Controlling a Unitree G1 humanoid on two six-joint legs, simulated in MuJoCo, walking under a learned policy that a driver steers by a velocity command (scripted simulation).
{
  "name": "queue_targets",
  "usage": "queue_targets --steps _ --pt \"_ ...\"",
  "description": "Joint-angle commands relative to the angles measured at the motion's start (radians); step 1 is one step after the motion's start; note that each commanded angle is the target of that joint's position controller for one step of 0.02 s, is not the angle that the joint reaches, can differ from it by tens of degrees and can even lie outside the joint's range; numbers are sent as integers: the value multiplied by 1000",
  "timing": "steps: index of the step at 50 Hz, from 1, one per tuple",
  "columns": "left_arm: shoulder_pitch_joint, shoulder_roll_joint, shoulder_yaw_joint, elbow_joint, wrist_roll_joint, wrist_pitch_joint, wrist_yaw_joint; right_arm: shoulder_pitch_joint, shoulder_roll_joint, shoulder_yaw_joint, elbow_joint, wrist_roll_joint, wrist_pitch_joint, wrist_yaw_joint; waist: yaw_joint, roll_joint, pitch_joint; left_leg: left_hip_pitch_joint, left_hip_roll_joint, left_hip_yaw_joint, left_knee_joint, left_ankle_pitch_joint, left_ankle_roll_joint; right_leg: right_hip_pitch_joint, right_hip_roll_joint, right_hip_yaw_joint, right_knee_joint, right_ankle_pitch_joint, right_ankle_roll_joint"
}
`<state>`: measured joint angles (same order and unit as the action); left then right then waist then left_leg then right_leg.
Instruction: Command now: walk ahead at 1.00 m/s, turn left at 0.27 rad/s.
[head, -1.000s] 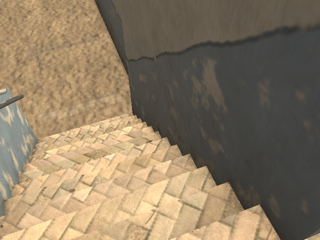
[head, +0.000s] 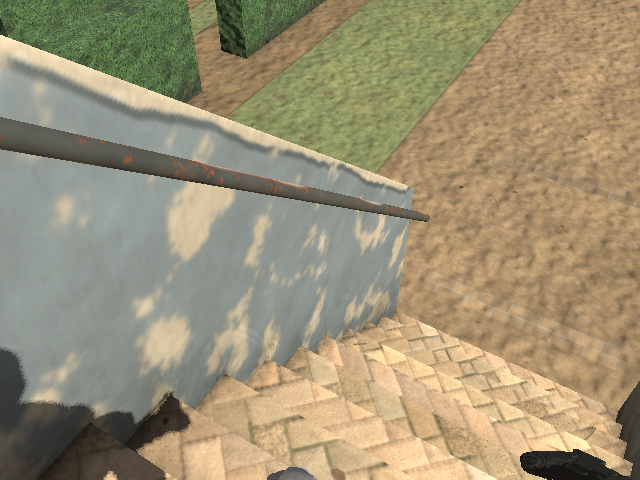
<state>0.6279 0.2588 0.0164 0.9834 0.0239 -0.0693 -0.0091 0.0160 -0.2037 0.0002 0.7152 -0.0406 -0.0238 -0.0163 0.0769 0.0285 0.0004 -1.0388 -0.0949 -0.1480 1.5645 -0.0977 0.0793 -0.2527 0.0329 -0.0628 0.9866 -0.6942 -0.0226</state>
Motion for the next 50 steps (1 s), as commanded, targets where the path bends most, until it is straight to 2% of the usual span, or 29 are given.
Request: queue_targets --steps 1,4,9,12,13,14,15,16,17,18,19,20,21,22,25,30,31,32,33,34,35,36,39,40,42,45,48,49,50 --pt "-133 173 19 -102 -28 -51 9 24 -74 -30 19 -15 13 23 -107 -115 126 147 59 -41 -198 480 -12 -278 -274 451 -310 409 -120" --pt "-39 105 9 -90 10 -34 21 -236 -74 -28 -44 10 -40 26 26 -76 139 24 78 26 -632 662 16 16 -186 352 -193 293 -131" --pt "-12 88 20 -30 37 -5 31 -240 -37 -26 -26 75 -14 55 111 -172 167 456 212 131 -1068 614 -2 32 -194 243 -163 355 -161" --pt "-64 97 32 7 34 -5 21 301 -162 -102 193 24 5 22 -85 -85 -30 948 111 280 -1051 512 2 51 -156 115 407 936 -158" --pt "-66 93 36 11 16 7 32 416 -139 -104 230 -21 9 26 -177 77 21 1126 130 232 -1293 393 33 -142 -73 96 749 784 -144" --pt "-171 105 59 8 17 15 43 539 -182 -124 273 -21 8 28 -286 180 45 1347 219 152 -1227 448 84 -457 49 55 1078 27 -128" --pt "-86 24 43 -51 -19 1 45 513 -183 -87 259 -27 -19 38 -165 194 -22 1460 348 59 -793 1078 45 -705 61 203 1080 -185 -120" --pt "-5 -1 33 -42 -36 -6 50 491 -128 -62 235 -8 -31 39 -115 113 -87 1521 444 -42 -789 1096 59 -816 -6 233 888 -63 -112" --pt "-42 -5 33 -41 -7 3 53 514 -155 -82 268 6 -42 36 -129 64 -103 1417 472 -88 -850 681 97 -829 -59 214 818 13 -120" --pt "-166 29 50 -49 8 9 51 440 -89 -61 268 20 -61 27 -123 -18 -46 1171 349 22 -928 427 10 -739 -62 218 633 271 -130" --pt "-131 -27 37 -101 21 25 46 376 -157 -78 266 26 -76 25 -28 218 -53 920 476 -102 -940 290 111 -627 -102 257 441 388 -85" --pt "-214 -7 38 -121 38 40 43 255 -62 -49 244 41 -88 23 3 122 49 646 470 -47 -925 331 115 -492 -108 245 250 603 -17" --pt "-241 -16 32 -111 41 60 46 230 -101 -49 223 30 -96 28 7 112 59 487 457 -15 -903 342 127 -383 -72 149 272 676 20" --pt "-173 13 42 -82 35 69 36 230 -139 -64 226 9 -110 38 39 85 -14 474 382 37 -865 181 94 -300 -57 104 224 872 8" --pt "-231 -37 30 -106 -6 48 -2 149 -72 -42 227 72 -154 -4 83 35 14 178 265 260 -752 -308 -36 133 -12 48 -127 1459 6" --pt "-121 75 55 -73 8 72 6 326 -167 -68 278 3 -56 -36 39 85 42 688 352 338 -165 428 21 83 4 -93 -449 902 -143" --pt "14 114 79 -53 19 67 -2 285 -188 -82 260 -13 -25 -57 119 77 21 697 360 282 241 606 31 163 -44 36 -545 793 -220" --pt "58 125 80 -41 3 63 -10 125 -106 -76 228 -7 -1 -69 231 -97 86 421 193 300 804 48 35 269 -135 167 -603 964 -316" --pt "4 190 62 -28 -27 53 -8 117 5 -39 109 -2 -2 -67 67 -436 183 -59 57 311 898 -650 21 354 -128 210 -203 1851 -219" --pt "26 174 49 -25 -70 34 -2 159 -34 -24 33 -39 -10 -47 2 -323 50 -214 120 216 636 -674 11 498 -142 394 -190 1935 -245" --pt "45 169 59 -8 -57 33 0 169 -66 -27 51 -53 -15 -39 8 -89 -2 -232 146 113 530 -696 -1 428 -211 535 -214 1496 -319" --pt "2 174 58 -13 -49 30 8 214 -60 -32 80 -55 -22 -41 -43 -37 -1 -267 164 62 448 -665 -29 325 -239 630 -217 1176 -358" --pt "-281 86 10 -118 -8 -3 31 22 -53 -13 5 -36 -10 -28 -142 -18 56 154 116 108 -270 15 -159 -312 -165 670 -413 761 -332" --pt "-264 88 12 -107 -2 -5 22 141 -46 -23 98 -36 -3 -24 -156 -77 25 367 114 135 -230 179 -137 -405 -130 623 -367 881 -304" --pt "-169 75 16 -84 -35 -8 37 106 -147 -55 103 -14 -22 -7 -100 -30 3 243 119 87 -480 468 -109 -173 -25 541 -117 691 -255" --pt "-275 27 6 -134 -50 -4 33 19 -12 -16 30 6 -39 18 -42 -72 24 731 28 167 -875 692 -104 -417 86 447 -63 367 -214" --pt "-282 57 23 -135 -21 21 20 217 -37 -34 69 21 -39 4 -67 -198 34 817 33 94 -906 566 -62 -276 89 491 142 530 -218" --pt "-344 67 29 -137 6 42 22 395 -81 -57 115 30 -28 -10 -176 -224 -30 968 74 64 -962 548 -51 -277 83 487 323 641 -222" --pt "-401 63 29 -157 -15 45 15 620 -124 -77 173 23 -40 -19 -285 -142 -37 1179 87 97 -1029 590 -42 -377 114 426 620 851 -208"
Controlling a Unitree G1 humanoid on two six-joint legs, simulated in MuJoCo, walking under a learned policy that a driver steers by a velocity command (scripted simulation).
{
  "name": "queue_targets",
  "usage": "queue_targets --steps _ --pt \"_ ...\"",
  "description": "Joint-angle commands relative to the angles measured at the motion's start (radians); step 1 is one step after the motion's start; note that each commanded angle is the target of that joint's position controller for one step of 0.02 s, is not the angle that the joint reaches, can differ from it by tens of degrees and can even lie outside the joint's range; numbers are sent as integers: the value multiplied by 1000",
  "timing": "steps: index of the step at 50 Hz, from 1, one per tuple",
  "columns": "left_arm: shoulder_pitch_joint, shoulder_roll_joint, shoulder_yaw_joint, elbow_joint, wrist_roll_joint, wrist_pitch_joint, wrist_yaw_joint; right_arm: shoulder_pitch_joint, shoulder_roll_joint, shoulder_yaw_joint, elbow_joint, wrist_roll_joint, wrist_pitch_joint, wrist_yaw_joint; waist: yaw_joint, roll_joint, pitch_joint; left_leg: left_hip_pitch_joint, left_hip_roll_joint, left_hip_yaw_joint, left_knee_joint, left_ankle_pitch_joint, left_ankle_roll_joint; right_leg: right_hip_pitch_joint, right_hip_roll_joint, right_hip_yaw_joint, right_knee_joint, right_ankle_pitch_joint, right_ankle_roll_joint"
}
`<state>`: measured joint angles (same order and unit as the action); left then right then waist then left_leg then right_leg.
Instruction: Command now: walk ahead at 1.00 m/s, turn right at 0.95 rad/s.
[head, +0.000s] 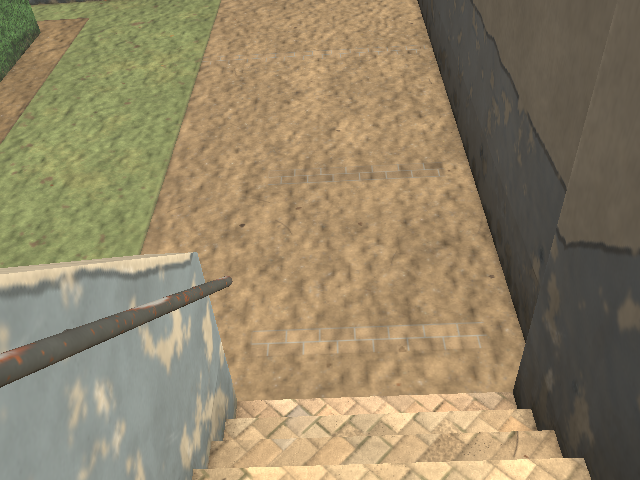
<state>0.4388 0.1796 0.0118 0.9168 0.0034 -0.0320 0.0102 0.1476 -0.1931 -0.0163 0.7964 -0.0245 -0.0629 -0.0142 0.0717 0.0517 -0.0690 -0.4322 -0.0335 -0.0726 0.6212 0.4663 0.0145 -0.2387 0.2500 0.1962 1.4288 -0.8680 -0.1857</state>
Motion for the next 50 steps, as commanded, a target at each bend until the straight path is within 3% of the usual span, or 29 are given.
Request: queue_targets --steps 1,2,3,5,6,7,8,9,11,13,16,18,19,20,21,22,24,26,31,34,37,38,39,40,41,43,45,46,50 --pt "-333 126 42 -120 -2 -1 -17 633 -189 -91 138 28 0 -13 -399 12 63 719 128 -57 -197 69 81 -573 6 91 654 626 -15" --pt "-236 6 13 -179 -6 -4 -5 444 -143 -62 60 38 -1 14 -216 88 176 660 274 -115 -57 292 26 -805 55 1 806 125 -34" --pt "-80 -16 3 -219 -14 -3 19 357 -141 -48 36 10 -24 54 -42 208 82 801 426 -261 201 562 47 -989 -120 -71 668 147 -28" --pt "-182 11 10 -169 63 24 23 438 -91 -48 72 37 -47 60 -112 26 109 587 378 -242 100 144 95 -1039 -191 -95 723 297 -25" --pt "-272 22 14 -188 74 34 16 365 -27 -21 82 26 -51 42 -52 -65 154 340 260 -136 98 -183 2 -1039 -210 -48 608 550 -22" --pt "-289 -1 3 -239 78 38 18 398 -98 -26 99 17 -67 30 -31 134 170 298 366 -222 185 14 11 -1098 -267 -23 502 628 3" --pt "-273 3 -9 -232 54 30 4 372 -49 -8 106 13 -65 22 20 -6 183 -7 318 -79 87 -193 -24 -824 -257 -33 35 882 62" --pt "-317 7 -8 -220 49 29 -3 315 -55 5 89 0 -62 12 -4 47 234 -271 358 -167 70 -369 15 -590 -250 -61 -75 1009 98" --pt "-329 48 15 -159 66 24 -20 298 -77 11 106 18 -69 -7 -9 4 195 -269 267 -146 197 -707 -1 -520 -214 -78 -144 1367 92" --pt "-426 28 -10 -183 29 -10 -45 338 -73 24 130 23 -75 -12 -52 -81 213 -240 170 30 275 -796 -13 -409 -179 -177 -466 1619 56" --pt "-396 68 2 -152 -16 -4 -36 282 -183 -12 161 4 -55 -11 -81 170 148 -60 239 -33 406 -662 110 -171 -270 -198 -648 1474 56" --pt "-184 167 39 -68 5 11 -17 348 -97 3 219 -10 -41 -29 -28 84 144 -3 221 61 698 -278 115 27 -250 -299 -781 1268 53" --pt "71 188 66 36 29 18 -13 322 -138 -15 215 -13 -27 -32 85 -14 98 -187 192 120 1039 -166 91 365 -214 -303 -817 1131 17" --pt "238 216 86 78 16 22 -24 178 -229 -59 199 -11 -16 -32 274 -231 113 -383 39 193 1570 -768 67 523 -282 -209 -1014 1155 -72" --pt "154 228 73 72 -5 2 -35 241 -166 -50 131 3 -12 -43 127 -316 121 -594 -15 153 1575 -1268 71 567 -395 -94 -835 1540 -65" --pt "151 205 52 57 -4 -20 -27 373 -133 -39 105 7 -21 -35 12 -198 9 -778 30 -27 1348 -1267 61 735 -535 116 -652 1693 -121" --pt "111 149 37 69 18 -44 -16 395 -89 -44 162 -28 -8 -29 -63 7 64 -718 74 -104 1071 -1222 96 391 -558 123 -722 1036 -129" --pt "-109 127 23 1 30 -64 -3 232 -44 -38 97 -32 23 -32 -142 -46 150 -344 110 -112 637 -669 -13 -273 -669 238 -820 915 -148" --pt "-204 77 9 -8 -28 -113 1 199 -27 -24 103 -4 47 20 -188 -97 118 199 16 66 287 169 7 -663 -377 -197 -563 276 77" --pt "-114 157 27 6 0 -96 7 160 -73 -25 71 8 48 23 -125 -184 162 227 -15 203 195 4 43 -477 -460 -200 -373 542 54" --pt "-107 178 52 21 48 -33 47 509 -200 -87 152 26 58 24 -240 -182 89 347 69 56 -174 -424 205 -214 -464 -254 313 1209 48" --pt "-262 140 55 4 54 -6 60 568 -179 -85 154 25 63 44 -370 -6 147 447 139 -21 -263 -283 284 -433 -312 -298 885 717 50" --pt "-234 23 18 -100 43 -9 61 511 -231 -59 173 15 60 62 -206 300 235 510 145 -61 158 481 191 -880 -189 -325 1007 123 63" --pt "-189 40 0 -163 68 -18 44 503 -219 -48 177 63 52 55 -120 222 157 609 156 -220 175 554 211 -1041 -245 -266 784 118 71" --pt "-199 91 11 -146 72 -24 32 584 -225 -59 202 44 50 51 -166 -1 112 545 218 -346 130 -25 272 -1079 -300 -163 600 88 72" --pt "-282 61 3 -174 76 -37 20 463 -254 -54 169 13 31 23 -92 68 104 391 295 -587 47 -518 346 -1146 -339 -78 293 436 152" --pt "-418 80 -2 -210 58 -12 12 267 -118 -7 74 0 18 -5 -39 -42 168 -146 169 -534 -74 -613 325 -695 -282 -151 -156 838 246" --pt "-294 75 9 -119 58 -3 16 263 -150 -14 73 -9 15 1 -6 34 115 -265 148 -502 -43 -488 314 -451 -267 -179 -81 984 229" --pt "-383 88 10 -151 50 -40 -15 246 -114 -9 40 60 -12 -19 -65 -44 80 -200 -35 -355 233 -790 231 -216 -218 -191 -611 1506 188"
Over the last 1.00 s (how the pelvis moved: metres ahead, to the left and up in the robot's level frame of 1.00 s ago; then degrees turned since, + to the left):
0.69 -0.01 -0.50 -31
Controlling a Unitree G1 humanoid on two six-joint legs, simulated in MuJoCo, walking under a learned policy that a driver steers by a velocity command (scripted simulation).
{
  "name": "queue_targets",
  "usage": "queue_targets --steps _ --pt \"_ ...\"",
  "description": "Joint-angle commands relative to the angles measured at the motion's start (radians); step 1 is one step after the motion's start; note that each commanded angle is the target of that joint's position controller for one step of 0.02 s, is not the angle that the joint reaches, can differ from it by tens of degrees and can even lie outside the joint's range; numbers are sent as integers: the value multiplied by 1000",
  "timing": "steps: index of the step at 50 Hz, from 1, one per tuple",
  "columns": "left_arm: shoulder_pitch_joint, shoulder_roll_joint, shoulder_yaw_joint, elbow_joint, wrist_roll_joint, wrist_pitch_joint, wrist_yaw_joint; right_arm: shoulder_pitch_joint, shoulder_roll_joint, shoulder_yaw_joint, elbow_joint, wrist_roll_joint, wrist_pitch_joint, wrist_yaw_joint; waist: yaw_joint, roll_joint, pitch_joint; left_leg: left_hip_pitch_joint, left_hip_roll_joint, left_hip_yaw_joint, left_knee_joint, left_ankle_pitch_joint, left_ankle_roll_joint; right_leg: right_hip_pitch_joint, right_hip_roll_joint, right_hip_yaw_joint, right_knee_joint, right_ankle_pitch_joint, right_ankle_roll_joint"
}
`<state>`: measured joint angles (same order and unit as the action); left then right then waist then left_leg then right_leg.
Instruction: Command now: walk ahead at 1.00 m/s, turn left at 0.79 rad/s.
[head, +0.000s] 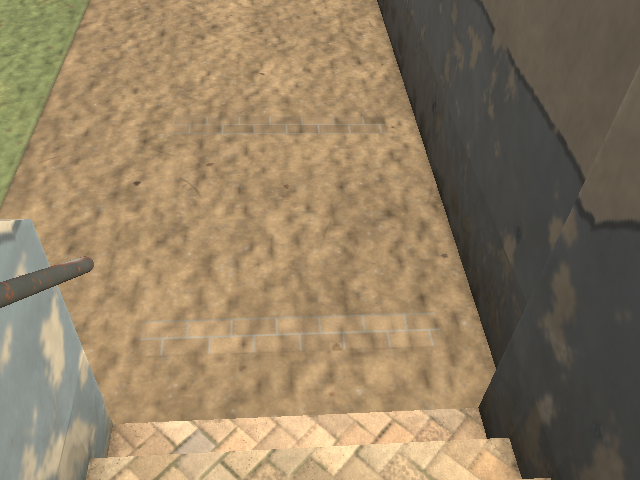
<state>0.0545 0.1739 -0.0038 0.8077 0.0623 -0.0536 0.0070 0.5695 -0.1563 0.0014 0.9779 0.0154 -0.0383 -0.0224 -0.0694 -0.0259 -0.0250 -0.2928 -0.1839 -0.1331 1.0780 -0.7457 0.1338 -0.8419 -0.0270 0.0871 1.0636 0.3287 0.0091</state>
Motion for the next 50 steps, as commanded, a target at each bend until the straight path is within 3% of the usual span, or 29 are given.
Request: queue_targets --steps 1,4,6,7,8,9,11,12,14,17,19,22,24,25,26,28,30,32,35,37,39,40,42,43,44,46,47,48,50 --pt "-14 58 16 -65 -24 -14 -12 -202 -140 -28 -146 15 -34 -5 53 67 72 -376 88 -239 -176 428 100 475 82 -109 -355 265 -2" --pt "146 70 32 -34 -39 -7 2 -162 -157 -42 -123 -28 -11 13 41 183 81 -217 90 -238 23 584 99 554 84 -79 -370 132 -45" --pt "577 158 73 80 -34 0 24 -273 -176 -50 -128 -39 10 16 251 177 -18 -252 90 -168 498 1040 82 906 29 -62 -482 88 -97" --pt "808 228 107 136 -48 1 20 -426 -200 -64 -148 -23 9 28 440 11 -9 -446 -19 -95 1029 833 40 1100 -50 -2 -616 120 -167" --pt "653 155 73 88 -75 -6 -10 -422 -44 -29 -216 -13 -3 9 305 -154 166 -832 -166 -26 1263 16 49 1067 -200 74 -437 384 -142" --pt "497 158 48 58 -48 -24 -48 -229 33 7 -272 0 -11 -4 58 -282 69 -960 -28 -22 1087 14 61 1140 -324 242 -217 828 -151" --pt "606 122 46 115 -58 -53 -60 -238 -54 -18 -169 -74 11 -15 92 -39 87 -947 56 -66 961 141 63 889 -288 282 -327 194 -215" --pt "524 72 19 124 -56 -60 -46 -315 -64 -22 -175 -98 19 -12 37 68 123 -919 63 -94 801 377 49 673 -158 204 -331 -71 -126" --pt "423 136 21 116 -50 -75 -1 -302 -56 -11 -220 -77 4 5 -54 -116 138 -476 129 -50 131 802 -72 234 -227 293 -391 -127 -185" --pt "440 131 8 119 -79 -86 14 -495 -130 -43 -203 -68 -6 25 38 -3 161 -592 123 -57 55 1181 -50 343 -119 325 -166 -513 -189" --pt "357 146 16 91 -89 -76 24 -525 -90 -17 -229 -39 -36 60 42 66 124 19 119 201 -319 1464 -83 32 10 147 -203 -719 -187" --pt "303 196 38 113 -58 -44 4 -266 -154 -46 -139 -41 3 33 0 -191 54 194 150 167 -276 1211 -76 170 -30 202 112 -453 -234" --pt "292 182 47 147 -36 -16 12 168 -244 -99 -7 -60 8 15 -210 -53 11 583 250 109 -525 1161 10 17 70 72 858 -232 -178" --pt "332 153 62 132 -31 13 28 15 -212 -84 -71 -27 4 44 -150 109 155 398 401 -45 -847 1154 32 15 243 7 1088 -995 -183" --pt "514 89 51 81 -68 18 34 -77 -188 -49 -76 -49 -30 65 119 222 88 647 531 -129 -311 1705 -16 -333 119 37 918 -1053 -173" --pt "516 58 42 165 -11 40 35 3 -178 -62 -42 -11 -44 71 70 118 26 528 559 -120 -339 1362 49 -369 54 17 933 -1020 -167" --pt "351 78 58 88 -8 28 28 -141 -96 -34 -57 -32 -86 53 146 107 135 -25 551 -72 -454 888 11 -145 -45 89 279 -356 -112" --pt "367 63 66 143 15 53 17 -216 -143 -32 -61 -49 -91 33 172 142 176 -369 507 -15 -391 829 16 185 12 -42 277 -177 -79" --pt "258 35 47 105 -36 -2 -36 -225 -93 -16 -36 6 -146 -6 182 10 153 -414 356 242 -248 291 -119 375 21 -64 -243 524 -125" --pt "214 28 40 67 -65 7 -43 -272 -174 -38 -34 -1 -132 -9 168 130 147 -471 396 261 -188 369 -90 634 43 -189 -288 448 -116" --pt "507 158 85 127 -46 51 -11 -411 -249 -60 -53 -26 -119 2 309 247 36 -363 462 267 132 782 -91 801 21 -231 -131 270 -177" --pt "679 246 119 205 -41 64 2 -363 -219 -56 -35 -39 -103 14 343 139 -28 -338 419 364 404 1103 -114 983 77 -296 -162 121 -205" --pt "654 225 123 173 -63 42 -27 -428 -160 -59 -52 -90 -7 -37 426 -156 226 -454 176 349 1275 227 -62 848 -19 -74 -665 -9 -335" --pt "539 235 75 171 -83 29 -28 -320 -63 -22 -210 -86 -6 -40 137 -353 224 -824 149 223 1138 4 -88 947 -52 105 -241 748 -299" --pt "627 219 80 201 -109 17 -19 -309 -138 -25 -215 -137 -24 -13 161 -102 127 -927 243 83 814 40 -74 1025 -79 316 -277 394 -324" --pt "500 203 63 167 -81 15 -1 -272 -148 -39 -135 -139 -34 1 84 170 73 -802 260 35 629 161 -110 773 -78 396 -304 -35 -336" --pt "404 245 62 95 -51 1 25 -299 -102 -18 -250 -87 -39 2 2 -75 1 -653 200 22 289 387 -192 519 -190 661 -435 -123 -452" --pt "375 211 54 118 -21 0 27 -310 -123 -17 -188 -71 -26 -11 -8 -67 47 -508 224 28 234 513 -226 334 -189 676 -452 -226 -457" --pt "392 184 60 137 -35 -23 21 -309 -178 -45 -124 -61 -1 -14 6 -18 32 -514 239 17 161 906 -203 367 -81 500 -226 -366 -342"
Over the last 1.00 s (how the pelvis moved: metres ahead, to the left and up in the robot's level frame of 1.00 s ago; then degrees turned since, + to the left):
0.61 0.01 -0.56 4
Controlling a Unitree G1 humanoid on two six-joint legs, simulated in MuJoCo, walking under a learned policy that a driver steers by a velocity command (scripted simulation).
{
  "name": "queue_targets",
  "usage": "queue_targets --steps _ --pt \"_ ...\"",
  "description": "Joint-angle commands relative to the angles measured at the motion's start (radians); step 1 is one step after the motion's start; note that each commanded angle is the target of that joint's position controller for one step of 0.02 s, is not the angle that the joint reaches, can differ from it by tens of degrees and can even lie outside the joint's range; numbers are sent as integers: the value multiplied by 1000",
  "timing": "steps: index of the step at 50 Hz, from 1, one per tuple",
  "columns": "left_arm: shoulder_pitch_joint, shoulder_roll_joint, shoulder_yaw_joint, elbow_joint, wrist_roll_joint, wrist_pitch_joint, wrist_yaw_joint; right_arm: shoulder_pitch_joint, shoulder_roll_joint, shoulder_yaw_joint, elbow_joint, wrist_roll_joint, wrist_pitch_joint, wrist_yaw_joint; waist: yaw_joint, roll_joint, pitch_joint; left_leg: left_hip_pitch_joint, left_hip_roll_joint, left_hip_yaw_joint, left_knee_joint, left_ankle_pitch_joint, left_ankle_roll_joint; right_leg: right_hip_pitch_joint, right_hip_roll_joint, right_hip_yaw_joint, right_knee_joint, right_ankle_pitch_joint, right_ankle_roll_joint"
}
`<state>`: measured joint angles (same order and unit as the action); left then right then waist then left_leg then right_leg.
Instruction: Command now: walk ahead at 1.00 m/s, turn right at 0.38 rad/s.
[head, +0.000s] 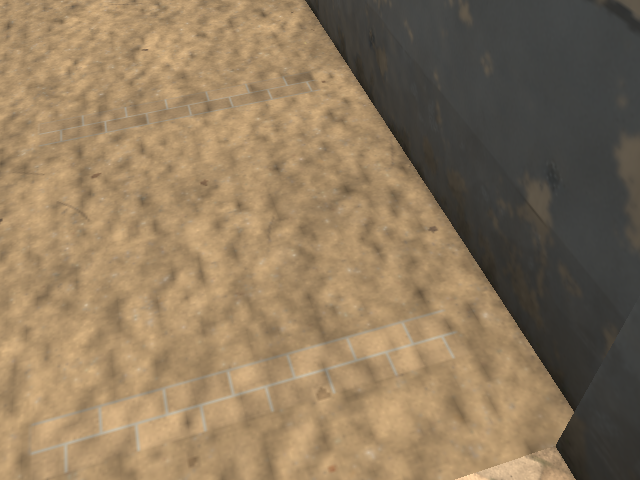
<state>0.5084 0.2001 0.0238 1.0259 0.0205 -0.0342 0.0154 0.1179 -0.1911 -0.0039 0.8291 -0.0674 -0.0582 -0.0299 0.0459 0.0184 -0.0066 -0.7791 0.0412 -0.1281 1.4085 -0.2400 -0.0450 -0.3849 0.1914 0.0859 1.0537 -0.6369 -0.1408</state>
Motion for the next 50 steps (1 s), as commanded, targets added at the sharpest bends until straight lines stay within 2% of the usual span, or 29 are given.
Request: queue_targets --steps 1,5,7,8,9,10,11,13,15,16,18,19,21,25,28,29,30,33,34,35,36,37,39,41,45,46,47,48,50 --pt "-92 110 15 -109 -34 -49 21 77 -150 -35 -18 26 13 7 -117 -11 45 149 -6 77 -411 635 0 -268 -222 366 -188 389 -144" --pt "-153 120 14 -126 -41 -63 -1 179 -77 -14 32 49 13 26 -87 -130 37 650 -93 194 -511 822 59 -422 -171 175 0 301 -37" --pt "-220 167 23 -136 8 -36 12 339 -139 -47 82 64 29 19 -146 -195 17 559 -89 186 -589 582 135 -169 -235 151 184 680 -60" --pt "-140 121 17 -110 36 -23 7 403 -174 -56 87 61 30 16 -128 -99 77 599 -114 279 -804 350 170 -109 -222 20 403 1000 -49" --pt "-274 142 27 -123 35 -9 20 650 -206 -91 143 66 39 22 -308 -98 32 829 -25 184 -905 378 276 -240 -201 -26 903 1212 -32" --pt "-408 44 20 -169 36 -1 28 667 -147 -70 157 84 52 52 -350 123 134 873 126 -22 -1105 543 364 -542 -29 -141 1434 308 -28" --pt "-370 -54 -24 -284 17 -8 36 600 -87 -16 155 77 44 81 -118 244 173 921 111 -114 -656 1122 259 -887 -21 -140 1350 -36 -34" --pt "-228 -13 -35 -233 76 -13 20 626 -108 -31 194 71 10 89 -55 14 70 846 148 -330 -711 504 341 -916 -181 7 966 -42 -28" --pt "-441 9 -35 -305 82 -33 10 522 -181 -37 181 46 -36 43 -28 62 112 632 206 -656 -843 23 429 -989 -251 54 640 217 102" --pt "-543 50 -35 -338 41 -23 -2 407 -73 -6 131 27 -38 13 3 -63 185 272 123 -586 -960 -46 401 -706 -245 21 255 513 193" --pt "-428 50 -14 -220 34 -7 -18 379 -184 -35 97 45 -28 13 4 11 89 20 90 -479 -893 142 370 -183 -218 -51 237 836 178" --pt "-480 108 8 -234 35 -18 -22 424 -125 -27 109 75 -31 0 -31 -22 97 177 4 -424 -719 20 339 -306 -237 -8 68 1103 165" --pt "-532 46 -10 -265 29 -34 -44 363 -99 -15 83 102 -36 1 -72 -24 81 122 -90 -332 -671 -171 295 -71 -177 -64 -241 1311 135" --pt "-424 2 -4 -266 -12 -44 -21 421 -72 -23 135 37 -8 30 -153 150 64 269 -138 -232 -388 0 273 191 -119 -84 -425 1111 140" --pt "129 116 72 -108 9 -46 -18 260 -141 -54 132 31 8 54 146 -28 -48 115 -184 -169 357 227 276 714 -237 -29 -668 1173 107" --pt "60 131 75 -143 15 -40 -24 251 -129 -70 110 50 14 34 131 -102 97 -53 -282 -44 665 -431 265 682 -410 120 -942 1072 44" --pt "1 139 55 -150 50 -52 -45 372 -30 -44 40 84 14 8 -61 -209 8 -403 -157 21 640 -601 241 1010 -584 125 -311 1809 79" --pt "98 70 51 -113 -2 -97 -39 166 -100 -66 55 -24 -4 -2 39 -5 31 -544 -5 28 305 -200 226 752 -503 91 -446 1057 72" --pt "73 121 63 -95 12 -115 -26 124 -73 -55 10 -31 -4 20 4 -177 37 -497 75 -38 190 -115 202 601 -623 278 -420 929 -27" --pt "-1 30 33 -86 -12 -123 -10 68 -56 -43 -5 0 -8 51 -59 -46 194 -261 63 -35 -217 170 126 222 -506 37 -562 975 43" --pt "-140 127 56 -115 9 -124 2 100 -33 -46 13 -11 12 53 -99 -223 199 -88 92 -12 -193 334 124 3 -613 172 -460 825 -21" --pt "-116 22 34 -68 7 -133 17 49 -86 -66 27 0 12 68 -102 -146 223 -120 65 2 -304 562 130 7 -480 36 -430 637 47" --pt "-250 15 15 -102 -28 -153 14 86 -50 -48 42 50 -14 126 -171 -11 173 501 -9 152 -585 1125 157 -409 -333 -204 -418 209 125" --pt "-201 74 22 -74 -22 -142 2 114 -46 -38 99 74 -10 121 -149 -66 132 648 -57 263 -613 1068 166 -311 -318 -274 -315 348 129" --pt "59 107 14 36 42 -65 9 228 -173 -64 135 -11 17 69 -140 -58 117 733 -58 268 -952 580 234 81 -372 -177 329 974 36" --pt "-44 145 31 25 40 -47 16 413 -224 -92 188 -10 26 64 -288 47 108 906 -12 176 -1108 596 304 -47 -250 -239 787 566 56" --pt "-72 115 31 -45 25 -51 15 459 -309 -115 218 13 24 62 -230 209 60 1160 97 82 -859 920 294 -379 -161 -216 1031 -142 50" --pt "-6 81 11 -113 -18 -61 23 517 -328 -104 210 12 7 58 -169 174 -131 1448 291 -127 -639 1193 367 -642 -202 -57 1015 -166 28" --pt "-184 127 25 -122 6 -61 15 470 -201 -63 203 25 -6 48 -186 -167 -52 1202 208 -116 -863 497 251 -719 -248 -33 736 98 -44"
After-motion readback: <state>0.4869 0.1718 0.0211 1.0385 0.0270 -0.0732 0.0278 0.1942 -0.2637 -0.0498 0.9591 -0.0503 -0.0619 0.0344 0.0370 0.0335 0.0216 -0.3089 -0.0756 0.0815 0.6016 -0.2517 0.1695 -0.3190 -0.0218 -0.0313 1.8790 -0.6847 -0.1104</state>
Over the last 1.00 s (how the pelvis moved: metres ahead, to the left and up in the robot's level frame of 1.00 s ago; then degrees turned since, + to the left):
0.66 -0.03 -0.62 -19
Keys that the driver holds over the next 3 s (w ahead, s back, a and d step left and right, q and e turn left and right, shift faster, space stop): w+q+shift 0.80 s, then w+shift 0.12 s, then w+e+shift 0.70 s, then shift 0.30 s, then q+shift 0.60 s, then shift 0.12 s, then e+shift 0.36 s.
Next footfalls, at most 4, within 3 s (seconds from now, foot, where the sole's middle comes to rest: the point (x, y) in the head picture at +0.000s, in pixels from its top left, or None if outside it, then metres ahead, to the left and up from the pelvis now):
0.20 left None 0.20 0.12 -0.91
0.58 right None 0.49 -0.05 -1.12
0.92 left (266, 478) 0.77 0.28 -1.33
1.28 right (258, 357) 1.19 0.35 -1.33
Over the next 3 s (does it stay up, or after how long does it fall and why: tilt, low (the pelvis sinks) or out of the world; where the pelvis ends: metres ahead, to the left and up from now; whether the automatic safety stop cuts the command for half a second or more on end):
stays up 1.55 0.53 -0.57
